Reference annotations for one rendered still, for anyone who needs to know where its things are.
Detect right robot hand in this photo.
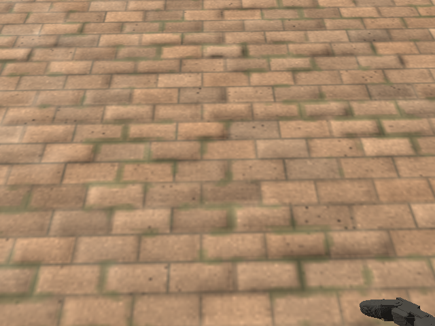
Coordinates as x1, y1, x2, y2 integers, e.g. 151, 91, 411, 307
360, 297, 435, 326

